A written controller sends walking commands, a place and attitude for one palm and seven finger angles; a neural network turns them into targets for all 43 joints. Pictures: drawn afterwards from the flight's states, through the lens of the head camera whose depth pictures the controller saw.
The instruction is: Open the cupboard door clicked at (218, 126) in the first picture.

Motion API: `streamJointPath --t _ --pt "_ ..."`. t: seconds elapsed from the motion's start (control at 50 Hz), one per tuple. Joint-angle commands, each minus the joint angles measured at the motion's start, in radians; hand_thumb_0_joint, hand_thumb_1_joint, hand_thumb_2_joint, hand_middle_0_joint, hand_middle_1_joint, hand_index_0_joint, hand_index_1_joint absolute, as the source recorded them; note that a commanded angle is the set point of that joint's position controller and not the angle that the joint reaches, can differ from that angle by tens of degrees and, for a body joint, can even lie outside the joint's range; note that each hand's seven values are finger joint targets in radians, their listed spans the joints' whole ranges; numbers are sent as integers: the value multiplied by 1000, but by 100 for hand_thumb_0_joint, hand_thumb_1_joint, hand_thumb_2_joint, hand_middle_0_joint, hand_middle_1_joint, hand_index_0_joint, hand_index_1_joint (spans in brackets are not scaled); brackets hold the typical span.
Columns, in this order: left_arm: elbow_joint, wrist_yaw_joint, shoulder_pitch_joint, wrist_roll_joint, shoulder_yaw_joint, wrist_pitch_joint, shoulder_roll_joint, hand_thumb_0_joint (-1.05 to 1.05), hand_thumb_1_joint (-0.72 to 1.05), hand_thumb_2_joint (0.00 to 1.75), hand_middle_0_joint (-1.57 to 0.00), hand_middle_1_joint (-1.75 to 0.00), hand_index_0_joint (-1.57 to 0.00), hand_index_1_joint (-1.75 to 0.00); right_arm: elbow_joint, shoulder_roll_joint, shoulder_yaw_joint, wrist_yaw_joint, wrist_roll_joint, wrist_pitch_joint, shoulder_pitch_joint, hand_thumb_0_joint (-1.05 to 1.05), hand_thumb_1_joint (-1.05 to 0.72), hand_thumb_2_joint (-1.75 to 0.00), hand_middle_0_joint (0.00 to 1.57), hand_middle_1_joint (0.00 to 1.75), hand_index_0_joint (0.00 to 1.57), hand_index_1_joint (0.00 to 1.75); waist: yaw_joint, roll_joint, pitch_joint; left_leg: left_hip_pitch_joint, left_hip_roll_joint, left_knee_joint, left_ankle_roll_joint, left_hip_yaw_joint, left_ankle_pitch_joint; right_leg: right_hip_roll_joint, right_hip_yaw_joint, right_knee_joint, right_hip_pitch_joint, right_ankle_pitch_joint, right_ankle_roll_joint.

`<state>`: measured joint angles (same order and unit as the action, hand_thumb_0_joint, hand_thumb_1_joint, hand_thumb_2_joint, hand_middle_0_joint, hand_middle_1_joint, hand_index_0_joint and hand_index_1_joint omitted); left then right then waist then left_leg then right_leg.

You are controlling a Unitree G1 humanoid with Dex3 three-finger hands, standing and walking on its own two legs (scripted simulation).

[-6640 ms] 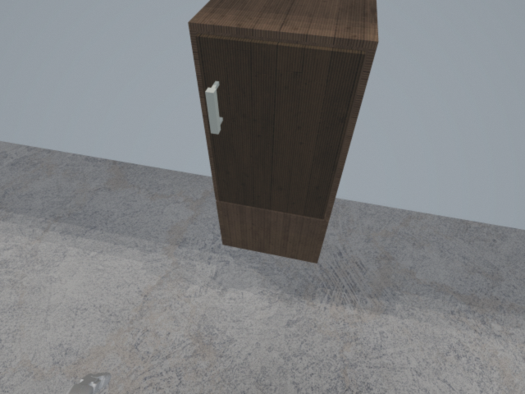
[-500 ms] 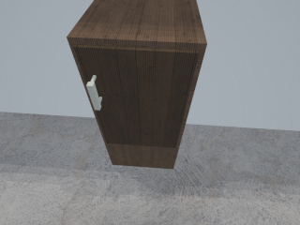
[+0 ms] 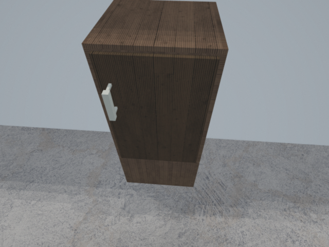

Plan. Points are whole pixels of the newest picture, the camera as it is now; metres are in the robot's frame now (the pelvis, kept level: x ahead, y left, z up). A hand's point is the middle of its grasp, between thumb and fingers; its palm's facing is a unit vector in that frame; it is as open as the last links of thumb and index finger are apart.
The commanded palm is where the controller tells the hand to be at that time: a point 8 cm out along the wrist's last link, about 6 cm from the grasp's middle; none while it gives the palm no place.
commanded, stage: look again from close up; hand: left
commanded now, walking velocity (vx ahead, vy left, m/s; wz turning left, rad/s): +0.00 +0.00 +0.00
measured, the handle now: (111, 102) +0.57 +0.23 +0.00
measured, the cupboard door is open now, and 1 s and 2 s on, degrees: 0 0 0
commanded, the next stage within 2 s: raise the hand with hooked fingers in 0.40 s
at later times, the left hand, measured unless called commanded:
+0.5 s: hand out of the picture +0.04 +0.20 -0.16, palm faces +0.01 -0.97 -0.23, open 7.3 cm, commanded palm +0.12 +0.25 -0.07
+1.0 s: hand (85, 236) +0.16 +0.21 -0.07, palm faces +0.08 -1.00 +0.00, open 9.0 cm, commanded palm +0.16 +0.27 -0.04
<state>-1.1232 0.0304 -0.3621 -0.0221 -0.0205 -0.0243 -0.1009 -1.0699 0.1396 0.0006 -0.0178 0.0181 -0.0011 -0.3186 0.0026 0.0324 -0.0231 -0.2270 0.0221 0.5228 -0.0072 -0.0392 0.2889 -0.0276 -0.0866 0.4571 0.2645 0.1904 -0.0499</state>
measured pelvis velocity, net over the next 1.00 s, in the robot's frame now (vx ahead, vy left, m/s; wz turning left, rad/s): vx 0.00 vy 0.00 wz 0.03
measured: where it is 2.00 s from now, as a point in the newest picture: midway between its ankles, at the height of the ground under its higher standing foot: outside the picture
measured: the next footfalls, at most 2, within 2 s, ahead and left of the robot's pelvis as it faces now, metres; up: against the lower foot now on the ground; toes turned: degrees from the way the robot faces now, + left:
none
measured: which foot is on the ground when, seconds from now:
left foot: down 0.00-1.00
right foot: down 0.00-1.00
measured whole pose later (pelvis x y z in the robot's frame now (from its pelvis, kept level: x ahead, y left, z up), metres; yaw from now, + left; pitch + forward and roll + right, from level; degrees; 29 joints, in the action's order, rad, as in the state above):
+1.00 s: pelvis +0.00 +0.00 -0.09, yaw +2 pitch +14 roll -1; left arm -0.14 -0.41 -0.47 0.31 0.23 -0.54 -0.21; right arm -0.45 0.29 0.07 -0.02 -0.01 -0.26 -0.11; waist 0.05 -0.05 0.12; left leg -0.83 0.01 1.17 -0.01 0.00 0.57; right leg 0.02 -0.12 1.13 0.87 0.50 -0.06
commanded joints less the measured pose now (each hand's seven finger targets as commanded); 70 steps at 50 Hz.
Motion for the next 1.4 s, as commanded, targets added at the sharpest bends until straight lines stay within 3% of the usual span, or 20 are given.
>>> streamJointPath --t 0.0,0.14,0.46,0.48,0.5,0.52,0.54,0.56,0.58,0.6,0.68,0.72,0.74,0.78,0.92,1.04,1.1,1.2,1.28,1.38 --pt "63 11 14 7 32 -23 -139 0 90 90 -20 -30 -20 -30 41 52 4 0 0 -22 -129 0 -90 -90 20 30 20 30 -45 -30 -4 5 45 -85 -23 74 -4 154 188 -126 69 248 -28" --pt "44 3 -4 10 25 -15 -111 0 90 90 -20 -30 -20 -30 40 78 -1 -10 -1 -42 -94 0 -90 -90 20 30 20 30 -1 -45 -92 -110 77 -220 -43 130 6 117 145 -52 -39 71 -6" --pt "51 6 56 12 35 -12 -151 0 90 90 -20 -30 -20 -30 -13 112 -1 -18 -3 -51 -61 0 -90 -90 20 30 20 30 0 -58 -19 21 82 -202 -38 96 -206 137 136 -28 -106 -125 2" --pt "11 48 -49 6 34 -16 -163 0 90 90 -20 -30 -20 -30 48 141 10 -9 -16 -47 41 0 -90 -90 20 30 20 30 43 -223 -20 -30 112 -4 -13 47 -290 183 161 -7 -104 -510 28" --pt "1495 29 775 185 222 -242 -444 0 88 89 -20 -32 -20 -32 391 317 44 -44 -61 -195 61 0 -90 -90 20 30 20 30 -85 -16 461 155 -18 -108 -19 73 -325 82 118 40 -154 -325 16" --pt "1220 38 271 117 175 -189 -339 0 85 88 -20 -33 -20 -33 358 233 11 -79 -43 -284 150 0 -90 -90 20 30 20 30 10 163 390 197 7 -126 -8 35 -435 44 91 57 -129 -112 -9" --pt "1119 82 231 154 129 -149 -255 0 83 87 -21 -34 -21 -34 296 238 21 -87 -50 -312 138 0 -90 -90 20 30 20 30 -4 206 306 123 1 -116 25 32 -331 42 59 55 -71 -20 -6" --pt "936 72 -38 167 21 -73 -40 0 81 86 -21 -36 -21 -36 280 178 15 -73 -60 -315 105 0 -90 -90 20 30 20 30 -20 102 160 49 6 -126 22 54 -255 43 27 45 5 5 14" --pt "1102 55 150 200 56 -109 -93 0 78 85 -21 -37 -21 -37 367 230 20 -61 -57 -327 146 0 -90 -90 20 30 20 30 -44 63 16 -42 -5 -99 9 87 -172 54 21 36 58 7 21" --pt "1100 34 162 194 146 -161 -180 0 76 84 -21 -39 -21 -39 390 248 46 -60 -46 -335 125 0 -90 -90 20 30 20 30 -55 -11 55 -65 -11 -56 6 79 -122 53 15 37 94 53 22" --pt "843 -149 -236 250 196 -383 -85 0 67 80 -22 -45 -22 -45 518 227 76 -21 -27 -334 164 0 -90 -90 20 30 20 30 44 -311 50 -324 -49 137 6 43 -43 36 2 194 230 141 24" --pt "879 -280 -326 291 217 -520 -84 0 62 78 -22 -48 -22 -48 578 231 94 11 -24 -330 190 0 -90 -90 20 30 20 30 72 -270 137 -414 -66 235 18 17 -63 40 24 300 222 36 16" --pt "856 -349 -336 296 254 -572 -125 0 60 77 -22 -50 -22 -50 604 242 102 29 -27 -324 179 0 -90 -90 20 30 20 30 81 -163 166 -420 -76 281 27 11 -99 48 51 354 217 -38 3" --pt "943 -456 -259 297 267 -653 -191 0 55 75 -22 -53 -22 -53 654 249 102 44 -26 -322 209 0 -90 -90 20 30 20 30 63 -65 235 -470 -78 372 23 4 -123 58 81 436 262 -114 2" --pt "1358 -428 96 386 370 -629 -289 0 39 68 -24 -63 -24 -63 730 228 92 -4 -34 -288 143 0 -90 -90 20 30 20 30 3 74 421 -540 -44 526 -12 36 -58 42 166 487 341 27 21" --pt "1402 -455 194 347 257 -582 -291 0 25 62 -25 -72 -25 -72 660 251 54 -32 -32 -295 128 0 -90 -90 20 30 20 30 -66 148 385 -514 -14 548 -30 81 -80 13 107 515 451 48 5" --pt "1243 -497 99 341 304 -446 -321 0 18 59 -25 -76 -25 -76 651 249 56 -40 -55 -292 125 0 -90 -90 20 30 20 30 -51 29 400 -560 -19 510 -29 86 -50 19 97 468 380 66 27" --pt "1175 -495 -4 428 450 -266 -367 0 6 54 -26 -84 -26 -84 716 233 49 -44 -70 -261 178 0 -90 -90 20 30 20 30 42 -82 458 -586 -41 426 -16 74 -60 43 95 414 219 86 44" --pt "1216 -410 33 431 490 -340 -371 0 -3 50 -27 -90 -27 -90 704 216 46 -40 -56 -272 153 0 -90 -90 20 30 20 30 41 -70 394 -578 -32 395 -11 76 -44 33 77 414 263 137 33" --pt "1183 -406 167 377 386 -456 -343 0 -15 45 -27 -98 -27 -98 675 248 42 -36 -52 -296 101 0 -90 -90 20 30 20 30 -24 -2 309 -559 -28 385 -15 79 75 27 66 408 405 284 27"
